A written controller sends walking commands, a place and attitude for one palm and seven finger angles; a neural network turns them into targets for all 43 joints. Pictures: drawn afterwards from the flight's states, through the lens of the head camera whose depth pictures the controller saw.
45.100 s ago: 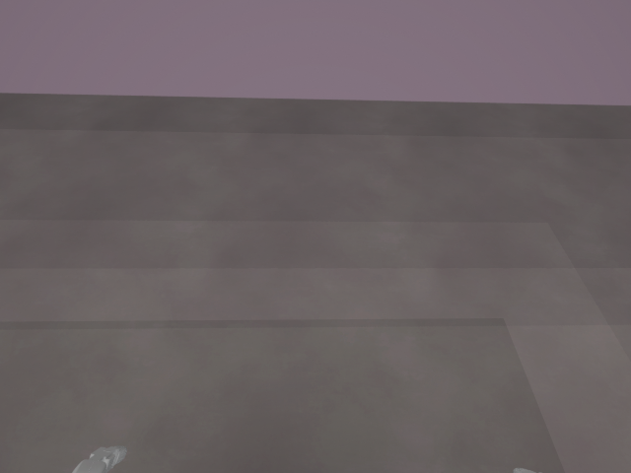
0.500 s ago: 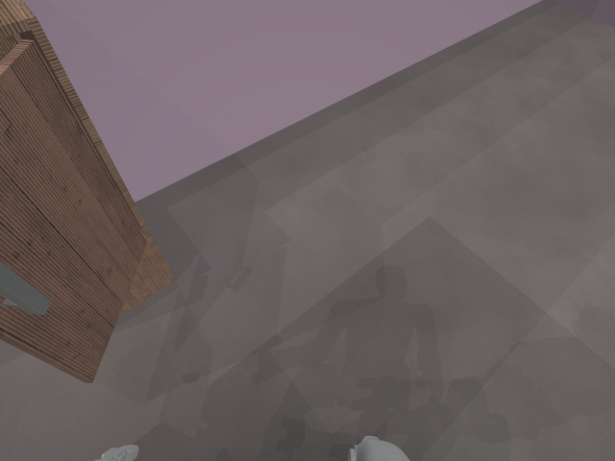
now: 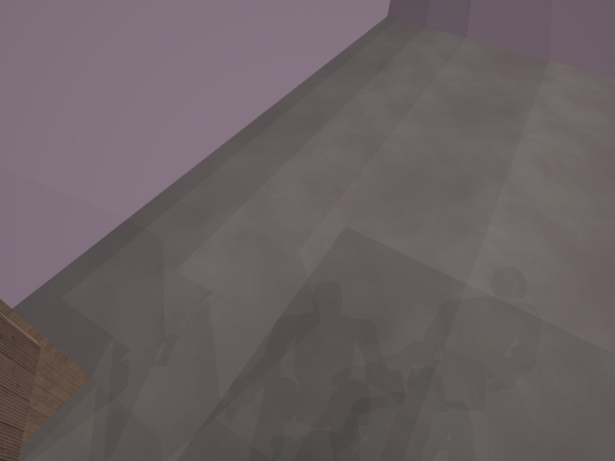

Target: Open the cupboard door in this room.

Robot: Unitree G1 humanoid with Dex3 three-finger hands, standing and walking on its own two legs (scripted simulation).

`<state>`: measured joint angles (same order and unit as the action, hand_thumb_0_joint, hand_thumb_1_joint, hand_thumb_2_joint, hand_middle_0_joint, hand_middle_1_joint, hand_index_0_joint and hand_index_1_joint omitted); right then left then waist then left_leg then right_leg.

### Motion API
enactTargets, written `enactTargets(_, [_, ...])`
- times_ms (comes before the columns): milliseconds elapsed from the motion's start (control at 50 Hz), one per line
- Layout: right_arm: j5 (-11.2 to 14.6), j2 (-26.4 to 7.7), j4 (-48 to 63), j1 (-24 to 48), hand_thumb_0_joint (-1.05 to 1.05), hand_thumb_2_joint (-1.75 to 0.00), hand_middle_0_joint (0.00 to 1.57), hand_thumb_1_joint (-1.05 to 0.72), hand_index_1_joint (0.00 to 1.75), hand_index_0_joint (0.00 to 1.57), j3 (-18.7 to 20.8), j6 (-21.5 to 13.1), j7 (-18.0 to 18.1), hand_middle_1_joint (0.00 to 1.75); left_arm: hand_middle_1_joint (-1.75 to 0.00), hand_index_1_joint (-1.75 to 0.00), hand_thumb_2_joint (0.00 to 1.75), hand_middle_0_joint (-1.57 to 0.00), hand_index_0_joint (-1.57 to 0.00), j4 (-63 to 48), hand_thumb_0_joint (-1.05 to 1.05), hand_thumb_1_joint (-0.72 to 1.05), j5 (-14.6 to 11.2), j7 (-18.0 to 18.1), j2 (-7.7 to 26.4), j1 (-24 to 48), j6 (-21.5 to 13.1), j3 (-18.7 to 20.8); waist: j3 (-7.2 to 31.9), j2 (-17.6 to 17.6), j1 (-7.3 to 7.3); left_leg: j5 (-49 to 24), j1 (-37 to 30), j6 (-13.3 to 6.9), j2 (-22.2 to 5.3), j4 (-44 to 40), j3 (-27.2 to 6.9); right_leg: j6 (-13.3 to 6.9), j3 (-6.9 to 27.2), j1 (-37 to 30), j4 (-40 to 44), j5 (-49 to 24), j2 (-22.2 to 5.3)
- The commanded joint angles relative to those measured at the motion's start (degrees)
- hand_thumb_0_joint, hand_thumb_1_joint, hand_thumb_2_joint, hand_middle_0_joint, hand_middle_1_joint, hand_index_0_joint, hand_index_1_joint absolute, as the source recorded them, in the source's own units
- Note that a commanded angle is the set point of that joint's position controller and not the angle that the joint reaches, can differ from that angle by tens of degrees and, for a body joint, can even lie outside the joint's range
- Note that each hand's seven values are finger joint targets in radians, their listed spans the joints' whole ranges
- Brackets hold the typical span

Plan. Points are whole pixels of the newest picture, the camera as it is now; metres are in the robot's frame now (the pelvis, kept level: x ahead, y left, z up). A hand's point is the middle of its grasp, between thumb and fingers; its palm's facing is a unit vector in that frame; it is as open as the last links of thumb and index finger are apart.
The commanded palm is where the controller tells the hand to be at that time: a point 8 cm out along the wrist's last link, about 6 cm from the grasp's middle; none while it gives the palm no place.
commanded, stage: walk to a spot facing it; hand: left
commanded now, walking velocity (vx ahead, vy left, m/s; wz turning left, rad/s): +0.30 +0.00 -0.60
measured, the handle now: out of the picture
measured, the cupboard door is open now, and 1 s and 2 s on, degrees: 46 46 46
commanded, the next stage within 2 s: turn to face it in 1.14 s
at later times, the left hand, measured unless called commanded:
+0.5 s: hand (287, 343) +0.33 +0.05 -0.15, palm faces -0.30 -0.93 -0.22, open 7.4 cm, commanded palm none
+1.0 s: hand (300, 317) +0.40 +0.03 -0.18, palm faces -0.30 -0.94 -0.14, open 7.4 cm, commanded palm none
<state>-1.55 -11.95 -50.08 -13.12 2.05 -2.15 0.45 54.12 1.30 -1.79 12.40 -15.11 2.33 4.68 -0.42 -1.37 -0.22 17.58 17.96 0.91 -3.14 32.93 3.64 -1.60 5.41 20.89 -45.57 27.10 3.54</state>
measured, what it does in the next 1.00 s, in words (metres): walks ahead, turning right: right foot, then left foot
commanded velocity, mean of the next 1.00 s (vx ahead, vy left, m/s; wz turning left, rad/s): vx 0.36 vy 0.00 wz -0.30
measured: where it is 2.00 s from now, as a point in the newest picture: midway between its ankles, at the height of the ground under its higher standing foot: (404, 336)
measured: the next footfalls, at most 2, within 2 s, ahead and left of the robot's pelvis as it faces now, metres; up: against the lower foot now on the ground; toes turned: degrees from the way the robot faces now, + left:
right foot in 0.36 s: +0.22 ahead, -0.18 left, +0.00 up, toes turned -22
left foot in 0.92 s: +0.54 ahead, -0.08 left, +0.00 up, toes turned -15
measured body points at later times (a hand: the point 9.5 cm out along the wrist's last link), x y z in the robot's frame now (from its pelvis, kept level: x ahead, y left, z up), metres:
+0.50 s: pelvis +0.17 -0.10 +0.00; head +0.22 -0.13 +0.45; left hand +0.35 +0.10 -0.14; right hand +0.06 -0.32 -0.16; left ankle +0.13 +0.08 -0.63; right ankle +0.18 -0.16 -0.73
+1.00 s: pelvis +0.42 -0.15 -0.01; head +0.45 -0.15 +0.44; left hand +0.42 +0.08 -0.17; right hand +0.44 -0.41 -0.14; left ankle +0.50 -0.07 -0.73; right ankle +0.23 -0.18 -0.64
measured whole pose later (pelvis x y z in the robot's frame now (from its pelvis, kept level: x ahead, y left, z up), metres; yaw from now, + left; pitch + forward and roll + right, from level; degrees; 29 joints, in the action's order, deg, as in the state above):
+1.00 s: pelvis +0.42 -0.15 -0.01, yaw -24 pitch +0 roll +1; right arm -1.8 -8.6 -54.1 -6.7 1.3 -4.2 -0.3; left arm 65.6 0.8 -0.1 8.5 -25.2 -2.3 2.8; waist -2.9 -2.9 2.0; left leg 14.6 21.6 -2.2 -2.7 36.2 8.5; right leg -3.1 0.0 14.5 -65.5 26.0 1.4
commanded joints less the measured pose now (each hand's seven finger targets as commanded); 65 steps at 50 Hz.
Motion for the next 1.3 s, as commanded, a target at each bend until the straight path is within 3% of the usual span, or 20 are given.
enactTargets(0, [-1.05,-12.04,0.92,-9.46,0.00,-0.90,0.20,-0.90,0.30,0.20,2.99,-1.45,1.34,0.30,-0.30,-0.30,0.90,-0.20,-0.20,-8.76,0.00,0.90,0.83,-1.72,5.68,9.22,-3.61,2.15,-4.19,7.17,-2.73,19.01,-10.31,-8.95,-21.61,-25.34,-25.20,0.91,-2.25,24.22,-23.41,-3.98,-6.28])
enactTargets(80, [-0.36,-7.39,-0.47,-8.98,0.00,-0.90,0.20,-0.90,0.30,0.20,1.35,-2.34,1.61,0.30,-0.30,-0.30,0.90,-0.20,-0.20,-7.10,0.00,0.90,0.66,-2.70,2.04,7.09,-2.34,1.01,-3.18,11.85,-0.68,-3.41,-12.96,-4.78,-13.94,-21.63,-3.28,2.44,-6.51,22.13,-19.98,-13.94,-7.55])
enactTargets(240, [-0.95,-8.49,-4.66,-15.74,0.00,-0.90,0.20,-0.90,0.30,0.20,1.70,-1.80,0.93,0.30,-0.30,-0.30,0.90,-0.20,-0.20,-7.98,0.00,0.90,0.29,-2.65,1.35,15.28,-2.55,-0.41,-4.36,11.18,-3.46,-18.41,-14.80,-5.37,-16.52,-18.00,6.62,0.28,-13.74,10.75,4.60,-13.05,-6.08])
enactTargets(300, [-0.51,-9.80,-4.69,-12.94,0.00,-0.90,0.20,-0.90,0.30,0.20,1.82,-1.48,0.81,0.30,-0.30,-0.30,0.90,-0.20,-0.20,-4.30,0.00,0.90,0.38,-2.02,4.23,4.03,-3.31,0.50,1.37,9.40,2.93,-34.41,-12.18,-3.38,-15.06,-1.55,10.78,-3.06,-15.96,-7.97,11.26,-12.39,-2.18])
enactTargets(320, [0.28,-9.25,-3.82,-10.68,0.00,-0.90,0.20,-0.90,0.30,0.20,1.55,-1.69,0.36,0.30,-0.30,-0.30,0.90,-0.20,-0.20,-0.93,0.00,0.90,0.57,-1.44,8.12,-6.57,-4.07,1.75,6.94,3.04,8.16,-31.86,-2.12,-1.20,-12.50,11.69,12.70,-5.24,-11.74,-25.93,13.59,-12.60,-4.26])
enactTargets(340, [1.57,-4.89,-1.49,-10.36,0.00,-0.90,0.20,-0.90,0.30,0.20,0.56,-1.91,-0.16,0.30,-0.30,-0.30,0.90,-0.20,-0.20,1.13,0.00,0.90,0.67,-0.27,16.50,-15.58,-4.66,4.07,15.47,-14.40,11.69,7.64,16.84,1.93,-3.14,33.05,12.98,-11.42,16.76,-42.02,20.62,-9.12,-22.62])
enactTargets(360, [1.66,-5.54,0.52,-5.57,0.00,-0.90,0.20,-0.90,0.30,0.20,0.79,-1.82,0.17,0.30,-0.30,-0.30,0.90,-0.20,-0.20,1.71,0.00,0.90,-0.88,0.63,19.02,-16.04,-4.34,4.24,15.08,-15.88,10.93,18.44,24.47,1.58,-1.00,45.47,3.12,-13.33,30.47,-40.19,28.49,-15.41,-28.17])
enactTargets(420, [0.95,-5.14,-1.91,-2.89,0.00,-0.90,0.20,-0.90,0.30,0.20,1.66,-1.32,0.45,0.30,-0.30,-0.30,0.90,-0.20,-0.20,-1.02,0.00,0.90,-1.00,1.80,10.19,-3.52,-4.81,1.71,2.73,-4.22,3.77,2.99,21.59,1.88,-7.12,43.23,-3.56,-10.92,13.74,-19.98,28.82,-26.15,-22.55])
enactTargets(500, [-0.04,-1.69,-5.22,-7.84,0.00,-0.90,0.20,-0.90,0.30,0.20,1.39,0.69,-0.12,0.30,-0.30,-0.30,0.90,-0.20,-0.20,-0.59,0.00,0.90,-0.29,1.91,6.56,-0.57,-6.54,0.66,2.16,-2.75,-1.22,-0.89,14.04,2.51,-6.21,31.50,-1.74,-9.86,3.11,-11.19,30.59,-33.34,-16.93])
enactTargets(600, [0.01,-1.45,-2.70,-0.35,0.00,-0.90,0.20,-0.90,0.30,0.20,1.75,0.74,-1.18,0.30,-0.30,-0.30,0.90,-0.20,-0.20,2.00,0.00,0.90,-0.59,1.73,4.54,-4.55,-7.47,0.10,-1.20,-3.25,-0.11,-8.94,19.93,2.66,-5.35,23.27,-1.73,-9.90,3.75,-14.99,34.29,-26.67,-15.35])
enactTargets(760, [0.55,-0.98,0.91,13.50,0.00,-0.90,0.20,-0.90,0.30,0.20,1.19,-0.47,-2.14,0.30,-0.30,-0.30,0.90,-0.20,-0.20,6.31,0.00,0.90,-0.45,2.57,4.53,-11.85,-7.84,-0.94,-6.09,-3.69,3.07,-8.29,20.26,0.68,-2.63,9.25,0.71,-9.19,3.96,-23.69,32.42,-42.67,-16.91])
enactTargets(840, [0.11,-2.25,-2.24,5.28,0.00,-0.90,0.20,-0.90,0.30,0.20,1.47,-1.39,-1.18,0.30,-0.30,-0.30,0.90,-0.20,-0.20,7.26,0.00,0.90,-0.51,2.86,5.93,-11.24,-7.84,-0.53,-1.33,-3.37,-1.63,-6.98,1.91,-1.97,3.15,-0.57,5.37,-6.74,-0.44,-22.36,19.68,-62.82,-14.48])
enactTargets(860, [-0.23,-4.30,-4.94,-3.37,0.00,-0.90,0.20,-0.90,0.30,0.20,2.05,-1.59,-0.55,0.30,-0.30,-0.30,0.90,-0.20,-0.20,7.09,0.00,0.90,-0.72,2.86,5.69,-10.37,-7.88,-0.46,2.67,-2.17,-5.51,-11.00,-12.26,-3.52,2.21,-2.80,3.81,-4.87,-1.97,-14.94,10.11,-59.75,-12.84])
enactTargets(880, [-0.93,-10.12,-7.26,-12.97,0.00,-0.90,0.20,-0.90,0.30,0.20,3.43,-1.83,0.03,0.30,-0.30,-0.30,0.90,-0.20,-0.20,6.18,0.00,0.90,-0.99,2.55,3.60,-10.90,-7.90,-0.53,9.15,6.90,-8.51,-11.64,-27.58,-8.17,-9.68,-3.30,-12.51,-2.16,-4.49,-1.29,-4.80,-40.16,-7.74])
enactTargets(900, [-1.21,-14.24,-8.33,-19.27,0.00,-0.90,0.20,-0.90,0.30,0.20,4.10,-1.88,0.44,0.30,-0.30,-0.30,0.90,-0.20,-0.20,5.19,0.00,0.90,-1.68,1.85,1.29,-13.30,-8.13,-1.38,16.00,17.71,-8.34,-14.18,-36.65,-15.04,-24.77,-10.86,-32.10,-1.11,-7.45,9.65,-25.49,0.30,-0.47])
enactTargets(920, [-0.50,-12.83,-8.19,-16.99,0.00,-0.90,0.20,-0.90,0.30,0.20,3.54,-1.44,0.73,0.30,-0.30,-0.30,0.90,-0.20,-0.20,4.10,0.00,0.90,-1.02,2.16,2.76,-8.57,-8.15,-1.11,12.09,11.08,-7.55,-13.25,-31.08,-16.80,-26.58,-14.85,-34.98,-2.02,-2.22,13.61,-33.02,2.59,-3.18])
enactTargets(980, [-0.28,-4.66,-6.08,-6.03,0.00,-0.90,0.20,-0.90,0.30,0.20,1.55,-2.42,0.85,0.30,-0.30,-0.30,0.90,-0.20,-0.20,3.59,0.00,0.90,0.18,1.08,0.44,-3.72,-6.54,-0.66,-4.31,7.30,-1.74,-2.77,-7.01,-10.67,-19.71,-20.65,-18.59,-0.58,-2.04,15.97,-32.41,-7.51,-8.99])
enactTargets(1060, [-0.01,-3.70,-7.80,-6.64,0.00,-0.90,0.20,-0.90,0.30,0.20,0.84,-3.45,1.03,0.30,-0.30,-0.30,0.90,-0.20,-0.20,3.48,0.00,0.90,0.27,0.21,-2.60,-5.94,-3.91,-0.90,-1.55,9.12,1.71,-17.82,-5.07,-8.12,-14.08,-21.00,-1.66,0.54,-5.19,10.66,-18.25,-12.24,-9.57])
enactTargets(1220, [-0.39,-6.52,-8.92,-9.31,0.00,-0.90,0.20,-0.90,0.30,0.20,1.67,-1.82,0.71,0.30,-0.30,-0.30,0.90,-0.20,-0.20,-1.45,0.00,0.90,0.35,-0.84,-0.08,6.22,-3.13,-0.30,-5.43,7.08,0.02,-13.24,-5.52,-6.93,-15.14,-18.53,4.42,0.16,-11.27,3.97,4.96,-18.28,-8.09])
enactTargets(1280, [0.27,-4.72,-10.48,-10.71,0.00,-0.90,0.20,-0.90,0.30,0.20,0.68,-1.37,0.50,0.30,-0.30,-0.30,0.90,-0.20,-0.20,2.90,0.00,0.90,0.56,0.49,3.62,-6.49,-4.94,-0.02,1.55,-0.12,5.35,-20.73,-1.18,-3.59,-9.23,-0.10,6.36,-1.77,-9.52,-18.50,14.91,-23.60,-6.76])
